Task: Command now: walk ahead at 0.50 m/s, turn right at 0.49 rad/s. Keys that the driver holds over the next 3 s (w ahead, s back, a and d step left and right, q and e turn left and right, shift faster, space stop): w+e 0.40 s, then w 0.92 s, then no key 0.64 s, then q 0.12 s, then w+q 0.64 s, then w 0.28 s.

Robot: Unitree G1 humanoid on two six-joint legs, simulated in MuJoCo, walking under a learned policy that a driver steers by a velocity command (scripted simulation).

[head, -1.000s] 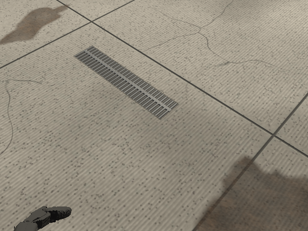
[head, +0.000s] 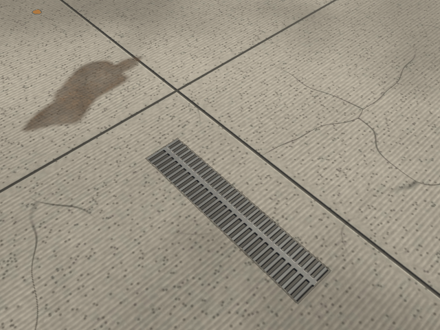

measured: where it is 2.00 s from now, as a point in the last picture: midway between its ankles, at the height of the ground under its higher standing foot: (278, 198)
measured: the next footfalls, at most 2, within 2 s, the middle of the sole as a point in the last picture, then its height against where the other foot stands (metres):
right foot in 0.06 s outside the picture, level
left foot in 0.54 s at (202, 315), level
